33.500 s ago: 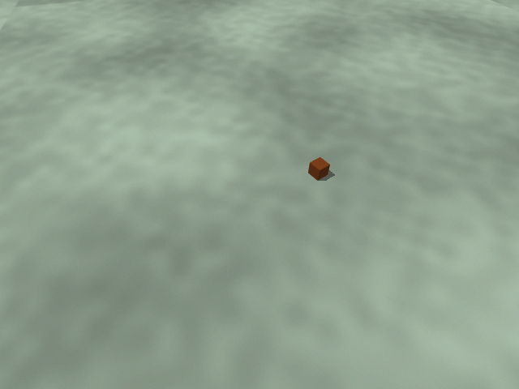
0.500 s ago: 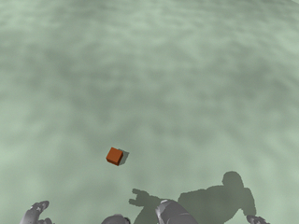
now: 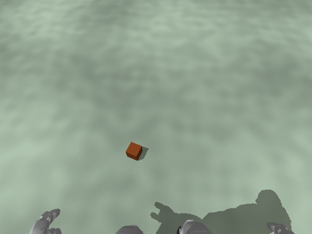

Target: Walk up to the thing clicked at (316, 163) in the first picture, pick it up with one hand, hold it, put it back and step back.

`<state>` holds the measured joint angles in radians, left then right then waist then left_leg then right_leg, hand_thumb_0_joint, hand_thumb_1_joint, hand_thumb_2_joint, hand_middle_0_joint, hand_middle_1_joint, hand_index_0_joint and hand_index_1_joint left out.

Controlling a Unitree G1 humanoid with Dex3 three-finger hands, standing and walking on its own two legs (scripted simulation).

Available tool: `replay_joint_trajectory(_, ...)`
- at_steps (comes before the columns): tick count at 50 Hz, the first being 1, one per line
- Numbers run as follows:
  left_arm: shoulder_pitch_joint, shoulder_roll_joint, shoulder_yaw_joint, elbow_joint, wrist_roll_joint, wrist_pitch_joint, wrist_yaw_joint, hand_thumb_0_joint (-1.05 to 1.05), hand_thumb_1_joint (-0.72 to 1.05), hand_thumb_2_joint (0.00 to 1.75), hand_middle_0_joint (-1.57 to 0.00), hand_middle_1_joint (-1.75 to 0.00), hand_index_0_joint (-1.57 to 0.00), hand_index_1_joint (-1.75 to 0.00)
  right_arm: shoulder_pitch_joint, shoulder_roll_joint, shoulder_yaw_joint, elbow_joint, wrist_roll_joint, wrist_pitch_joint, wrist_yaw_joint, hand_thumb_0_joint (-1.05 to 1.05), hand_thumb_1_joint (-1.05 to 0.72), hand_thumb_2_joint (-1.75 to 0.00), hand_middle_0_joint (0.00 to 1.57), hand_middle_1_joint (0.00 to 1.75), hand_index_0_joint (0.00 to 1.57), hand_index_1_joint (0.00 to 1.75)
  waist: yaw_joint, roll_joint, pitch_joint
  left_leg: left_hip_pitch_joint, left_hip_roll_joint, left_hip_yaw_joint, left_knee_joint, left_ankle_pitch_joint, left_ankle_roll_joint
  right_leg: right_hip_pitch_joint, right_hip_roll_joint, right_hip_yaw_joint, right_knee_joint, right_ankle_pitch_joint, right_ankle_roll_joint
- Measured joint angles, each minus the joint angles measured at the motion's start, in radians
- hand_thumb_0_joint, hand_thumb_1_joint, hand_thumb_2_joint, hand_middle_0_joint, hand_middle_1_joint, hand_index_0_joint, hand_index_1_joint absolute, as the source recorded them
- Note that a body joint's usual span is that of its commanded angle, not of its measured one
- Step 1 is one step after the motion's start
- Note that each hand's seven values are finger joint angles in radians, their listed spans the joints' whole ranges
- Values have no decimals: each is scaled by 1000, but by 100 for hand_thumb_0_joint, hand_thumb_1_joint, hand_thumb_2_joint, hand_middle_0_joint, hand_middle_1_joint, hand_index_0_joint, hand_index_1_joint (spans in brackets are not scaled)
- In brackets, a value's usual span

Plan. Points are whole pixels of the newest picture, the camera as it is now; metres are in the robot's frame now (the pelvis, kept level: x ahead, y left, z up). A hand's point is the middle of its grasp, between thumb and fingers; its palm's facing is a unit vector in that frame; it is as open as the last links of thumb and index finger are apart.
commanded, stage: step back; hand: left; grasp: from above
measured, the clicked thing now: (134, 151) +0.63 +0.16 -0.72
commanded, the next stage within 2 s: none
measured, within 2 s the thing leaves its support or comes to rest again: neither
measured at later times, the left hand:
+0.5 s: hand out of the picture -0.08 +0.26 -0.15, palm faces -0.09 -0.91 -0.40, open 7.4 cm
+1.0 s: hand out of the picture -0.21 +0.26 -0.15, palm faces -0.06 -0.92 -0.38, open 7.4 cm
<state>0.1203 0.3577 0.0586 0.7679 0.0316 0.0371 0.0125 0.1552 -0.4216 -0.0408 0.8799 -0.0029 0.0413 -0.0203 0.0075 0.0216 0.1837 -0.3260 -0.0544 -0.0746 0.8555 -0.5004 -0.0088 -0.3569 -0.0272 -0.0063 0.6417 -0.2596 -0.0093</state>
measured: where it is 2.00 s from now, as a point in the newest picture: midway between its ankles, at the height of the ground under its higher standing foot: outside the picture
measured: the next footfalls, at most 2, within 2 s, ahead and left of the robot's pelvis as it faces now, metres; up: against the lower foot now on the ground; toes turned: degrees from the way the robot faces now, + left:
left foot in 0.04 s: +0.01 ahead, +0.12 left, +0.00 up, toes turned -2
right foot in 0.44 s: -0.15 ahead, -0.15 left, +0.00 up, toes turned -3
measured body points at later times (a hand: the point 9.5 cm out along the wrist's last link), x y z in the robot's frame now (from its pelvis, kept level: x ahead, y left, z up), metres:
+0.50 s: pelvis -0.17 -0.01 -0.01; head -0.12 -0.03 +0.43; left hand -0.07 +0.30 -0.12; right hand -0.05 -0.34 -0.12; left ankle -0.04 +0.12 -0.71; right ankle -0.19 -0.15 -0.73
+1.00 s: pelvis -0.34 -0.01 +0.00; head -0.28 +0.01 +0.45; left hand -0.20 +0.30 -0.12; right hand -0.25 -0.33 -0.10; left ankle -0.25 +0.11 -0.72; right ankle -0.38 -0.15 -0.65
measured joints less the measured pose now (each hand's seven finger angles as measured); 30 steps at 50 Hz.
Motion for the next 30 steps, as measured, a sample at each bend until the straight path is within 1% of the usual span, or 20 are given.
replay_joint_trajectory(1, -4, 7, -1, -8, -3, 2, -1, 1, 90, 90, -20, -30, -21, -30, 0, 2, -2, 0, -3, -3, 2, 0, -90, -90, 20, 30, 21, 30, -2, -6, 3, 28, 11, 15, -76, 32, 6, -15, -5, -6, 17, 0, 5)
replay_joint_trajectory(2, -7, 14, -2, -13, -7, 7, -3, 1, 90, 90, -20, -30, -21, -30, 1, 3, -4, -2, -7, -8, 5, 0, -90, -90, 20, 30, 21, 30, -6, -12, 4, 60, 19, 30, -166, 99, 12, -33, -10, -11, 39, -2, 11)
replay_joint_trajectory(3, -15, 26, 0, -12, -11, 12, -4, 1, 90, 90, -20, -30, -21, -30, -5, 15, -7, 1, -13, -13, 6, 0, -90, -90, 20, 30, 21, 30, -5, -39, 15, 69, 5, 44, -196, 141, 21, -46, -26, -1, 62, -4, 18)
replay_joint_trajectory(4, -19, 34, 4, -7, -14, 19, -4, 1, 90, 90, -20, -30, -21, -30, -9, 27, -7, 2, -19, -15, 10, 0, -90, -90, 20, 30, 21, 30, 3, -63, 23, 68, -5, 59, -194, 148, 28, -58, -23, 29, 86, -21, 9)
replay_joint_trajectory(6, -16, 34, 9, 17, -14, 32, 2, 1, 90, 90, -20, -30, -21, -30, -7, 37, 1, -5, -26, -18, 24, 0, -90, -90, 20, 30, 21, 30, -7, -59, 16, 48, 10, 52, -181, 154, 38, -94, 48, 94, 227, -197, -4)
replay_joint_trajectory(7, -11, 36, 11, 26, -15, 37, 4, 1, 90, 90, -20, -30, -21, -30, -7, 43, 4, -6, -27, -19, 25, 0, -90, -90, 20, 30, 21, 30, -13, -55, 11, 44, 21, 48, -190, 166, 40, -111, 85, 120, 320, -239, -10)
replay_joint_trajectory(8, -3, 38, 13, 33, -18, 38, 5, 1, 90, 90, -20, -30, -21, -30, -7, 49, 8, -6, -28, -19, 24, 0, -90, -90, 21, 30, 21, 30, -13, -56, 4, 43, 30, 48, -207, 182, 39, -125, 113, 138, 404, -257, -14)
replay_joint_trajectory(10, 17, 42, 19, 39, -22, 34, 3, 1, 90, 90, -20, -30, -20, -30, -9, 57, 11, -12, -29, -18, 19, 0, -90, -90, 21, 30, 21, 30, -10, -56, -8, 35, 47, 53, -236, 213, 39, -137, 140, 148, 520, -257, -10)
replay_joint_trajectory(13, 47, 48, 28, 42, -19, 29, -3, 1, 90, 90, -20, -30, -20, -30, -21, 61, 10, -31, -28, -21, 14, 0, -90, -90, 21, 30, 21, 30, -3, -54, -13, 14, 68, 64, -257, 250, 40, -110, 140, 150, 579, -247, 14)
replay_joint_trajectory(15, 64, 52, 31, 46, -16, 29, -6, 1, 90, 90, -20, -30, -20, -30, -32, 60, 9, -48, -26, -25, 10, 0, -90, -90, 21, 30, 21, 30, 0, -51, -10, -7, 82, 73, -256, 268, 41, -74, 124, 147, 538, -248, 30)
replay_joint_trajectory(17, 76, 56, 32, 51, -16, 29, -9, 1, 90, 90, -20, -30, -20, -30, -43, 56, 9, -67, -26, -28, 10, 0, -90, -90, 21, 30, 21, 30, 2, -49, -4, -31, 94, 83, -246, 283, 37, -30, 99, 137, 453, -253, 39)
replay_joint_trajectory(20, 84, 54, 30, 62, -16, 24, -14, 1, 90, 90, -20, -30, -20, -30, -58, 41, 9, -86, -27, -22, 12, 0, -90, -90, 21, 30, 21, 30, 5, -36, 1, -76, 115, 95, -217, 302, 20, 51, 54, 96, 251, -231, 30)
replay_joint_trajectory(22, 93, 51, 28, 72, -14, 13, -19, 1, 90, 90, -20, -30, -20, -30, -64, 27, 7, -89, -23, -11, 15, 0, -90, -90, 21, 30, 21, 30, 8, -24, -7, -117, 127, 98, -179, 307, 4, 123, 32, 63, 60, -157, 17)
replay_joint_trajectory(23, 89, 37, 30, 83, -9, 9, -20, 1, 90, 90, -20, -30, -20, -30, -69, 13, 2, -85, -19, -4, 14, 0, -90, -90, 21, 30, 21, 30, 3, 9, -1, -136, 145, 79, -155, 309, -2, 135, 49, 45, 30, -156, 22)
replay_joint_trajectory(24, 89, 23, 27, 88, -3, 7, -23, 1, 90, 90, -20, -30, -20, -30, -70, 2, -5, -78, -13, 3, 12, 0, -90, -90, 21, 30, 21, 30, -7, 38, 3, -152, 140, 42, -131, 271, 4, 130, 62, 26, 37, -149, 22)
replay_joint_trajectory(25, 96, 16, 22, 85, 2, 8, -28, 1, 90, 90, -20, -30, -20, -30, -62, 1, -10, -67, -8, 11, 7, 0, -90, -90, 21, 30, 21, 30, -4, 39, -6, -173, 104, 8, -75, 173, 7, 112, 56, 25, 56, -145, 19)
replay_joint_trajectory(26, 106, 13, 16, 81, 5, 9, -30, 1, 90, 90, -20, -30, -20, -30, -53, 3, -13, -55, -5, 19, 3, 0, -90, -90, 21, 30, 21, 30, 8, 25, -17, -192, 60, -14, 11, 92, 5, 95, 41, 38, 69, -138, 13)
replay_joint_trajectory(27, 114, 9, 12, 80, 5, 10, -29, 1, 90, 90, -20, -30, -21, -30, -43, 3, -14, -46, -2, 23, 1, 0, -90, -90, 21, 30, 21, 30, 17, 15, -25, -207, 19, -32, 103, 53, 6, 86, 27, 50, 68, -126, 11)
replay_joint_trajectory(28, 117, 4, 8, 81, 6, 12, -26, 1, 90, 90, -20, -30, -21, -30, -30, 0, -15, -41, 2, 23, 1, 0, -90, -90, 21, 30, 21, 30, 18, 10, -31, -216, -14, -46, 179, 43, 9, 80, 15, 55, 57, -110, 11)
replay_joint_trajectory(30, 112, -2, 7, 80, 11, 19, -20, 1, 90, 90, -20, -30, -21, -30, -3, -5, -14, -35, 5, 15, 1, 0, -90, -90, 20, 30, 21, 30, 12, 7, -41, -211, -49, -51, 270, 41, 7, 66, -2, 52, 37, -80, 11)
